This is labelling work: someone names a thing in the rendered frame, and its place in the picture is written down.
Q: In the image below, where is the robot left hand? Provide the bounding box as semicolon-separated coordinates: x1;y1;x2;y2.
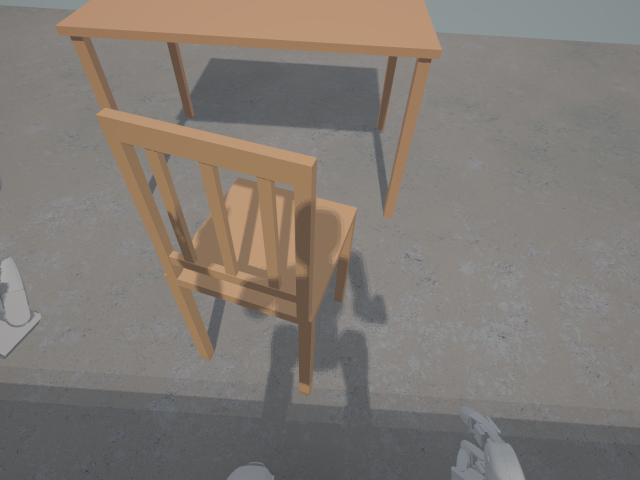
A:
0;176;41;359

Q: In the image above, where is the robot right hand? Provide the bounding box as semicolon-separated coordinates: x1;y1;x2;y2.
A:
451;406;525;480

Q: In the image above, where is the chair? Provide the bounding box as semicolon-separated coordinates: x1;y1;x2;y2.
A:
96;108;357;396

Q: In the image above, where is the table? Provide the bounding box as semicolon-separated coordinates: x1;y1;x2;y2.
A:
55;0;442;218

